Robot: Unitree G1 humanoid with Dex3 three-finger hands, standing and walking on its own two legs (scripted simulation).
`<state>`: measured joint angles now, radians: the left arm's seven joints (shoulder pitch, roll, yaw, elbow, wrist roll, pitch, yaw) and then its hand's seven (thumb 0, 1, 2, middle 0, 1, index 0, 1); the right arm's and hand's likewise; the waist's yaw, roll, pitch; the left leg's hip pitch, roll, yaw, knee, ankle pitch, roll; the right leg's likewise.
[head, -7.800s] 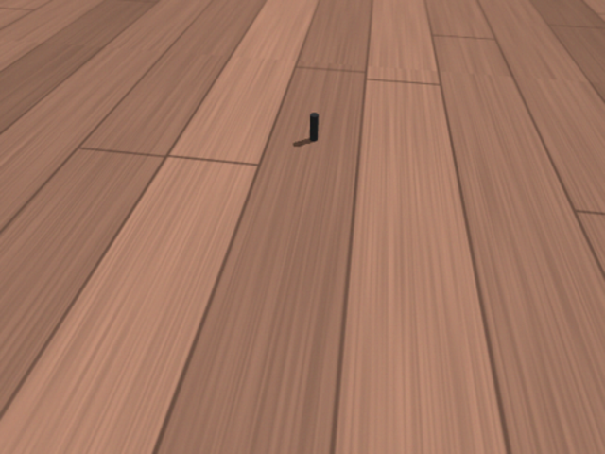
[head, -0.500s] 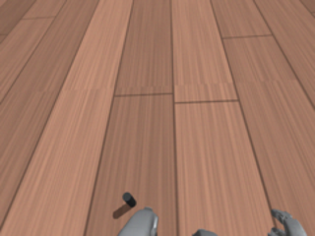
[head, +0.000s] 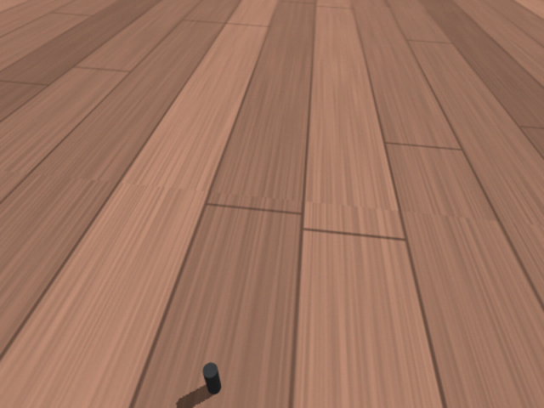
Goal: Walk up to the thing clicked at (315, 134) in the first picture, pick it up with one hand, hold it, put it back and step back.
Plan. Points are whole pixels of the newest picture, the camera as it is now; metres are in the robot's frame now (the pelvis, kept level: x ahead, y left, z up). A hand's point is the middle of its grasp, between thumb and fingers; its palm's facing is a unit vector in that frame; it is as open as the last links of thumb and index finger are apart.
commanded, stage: walk up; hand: left
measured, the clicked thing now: (212, 379) +0.41 +0.19 -0.69
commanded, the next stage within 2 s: stand in 0.58 s
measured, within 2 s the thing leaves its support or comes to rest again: neither
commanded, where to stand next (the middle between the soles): +0.05 +0.02 m, yaw -4 degrees
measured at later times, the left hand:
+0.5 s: hand out of the picture +0.12 +0.29 -0.15, palm faces -0.06 -0.91 -0.40, open 7.4 cm
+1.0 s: hand out of the picture +0.13 +0.27 -0.14, palm faces -0.09 -0.93 -0.35, open 7.4 cm
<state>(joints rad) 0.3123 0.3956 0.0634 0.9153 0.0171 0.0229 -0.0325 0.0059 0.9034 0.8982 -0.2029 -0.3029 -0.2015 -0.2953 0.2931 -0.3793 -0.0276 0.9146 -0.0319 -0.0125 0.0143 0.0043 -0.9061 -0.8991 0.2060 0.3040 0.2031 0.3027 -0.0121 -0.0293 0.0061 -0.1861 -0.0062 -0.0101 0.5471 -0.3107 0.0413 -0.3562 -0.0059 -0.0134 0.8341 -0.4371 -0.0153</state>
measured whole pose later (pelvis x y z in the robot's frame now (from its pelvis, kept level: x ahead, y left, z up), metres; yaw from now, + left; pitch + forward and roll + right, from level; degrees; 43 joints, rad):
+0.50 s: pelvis +0.03 +0.02 -0.01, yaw -4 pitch -3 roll +1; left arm 0.19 0.39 0.01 0.95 -0.01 -0.01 0.01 0.00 0.90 0.90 -0.20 -0.30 -0.20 -0.30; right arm 0.16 -0.37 -0.02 0.96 0.00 0.00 0.01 0.00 -0.91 -0.90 0.21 0.30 0.20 0.30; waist 0.02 0.01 0.10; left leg -0.27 0.02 0.01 0.59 -0.27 -0.02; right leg -0.28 -0.06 0.03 0.64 -0.32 0.02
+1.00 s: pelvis +0.03 +0.02 +0.01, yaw -3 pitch -4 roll +0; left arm 0.10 0.36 -0.01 1.13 0.01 -0.01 -0.01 0.00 0.90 0.90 -0.20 -0.30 -0.20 -0.30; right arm 0.06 -0.36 -0.01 1.12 0.00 -0.01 0.02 0.00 -0.91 -0.90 0.21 0.30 0.20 0.30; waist 0.00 0.01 0.07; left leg -0.16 0.04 -0.01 0.40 -0.18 -0.03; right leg -0.13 -0.04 0.01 0.38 -0.19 0.04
